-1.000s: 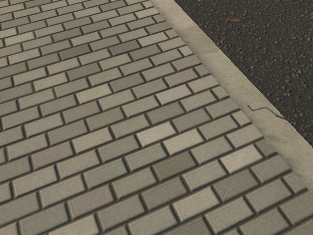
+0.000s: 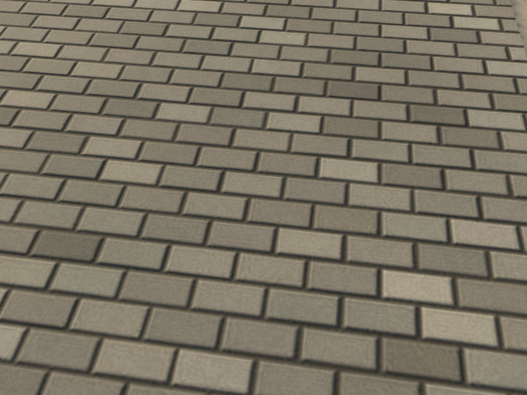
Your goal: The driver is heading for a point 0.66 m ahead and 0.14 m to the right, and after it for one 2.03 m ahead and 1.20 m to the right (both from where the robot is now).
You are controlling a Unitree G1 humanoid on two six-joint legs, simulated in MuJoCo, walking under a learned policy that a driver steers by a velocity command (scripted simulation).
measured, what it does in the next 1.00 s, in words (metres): walks ahead: left foot, then right foot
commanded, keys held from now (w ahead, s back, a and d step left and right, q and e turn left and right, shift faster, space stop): no key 0.06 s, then w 0.84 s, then w+e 0.10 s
